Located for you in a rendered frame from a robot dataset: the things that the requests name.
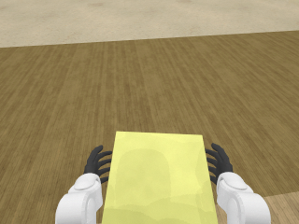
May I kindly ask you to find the robot right hand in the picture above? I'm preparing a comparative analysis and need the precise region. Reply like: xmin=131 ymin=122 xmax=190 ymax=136
xmin=205 ymin=143 xmax=233 ymax=186

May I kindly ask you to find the robot right forearm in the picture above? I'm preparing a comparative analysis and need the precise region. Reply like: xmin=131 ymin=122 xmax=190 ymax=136
xmin=216 ymin=172 xmax=271 ymax=224

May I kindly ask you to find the robot left forearm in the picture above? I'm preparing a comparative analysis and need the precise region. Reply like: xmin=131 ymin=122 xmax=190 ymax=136
xmin=55 ymin=173 xmax=103 ymax=224

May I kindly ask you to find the robot left hand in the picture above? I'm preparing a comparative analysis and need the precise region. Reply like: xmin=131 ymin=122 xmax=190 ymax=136
xmin=83 ymin=145 xmax=112 ymax=184

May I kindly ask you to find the carton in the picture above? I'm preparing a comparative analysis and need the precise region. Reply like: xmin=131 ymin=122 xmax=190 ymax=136
xmin=101 ymin=131 xmax=219 ymax=224

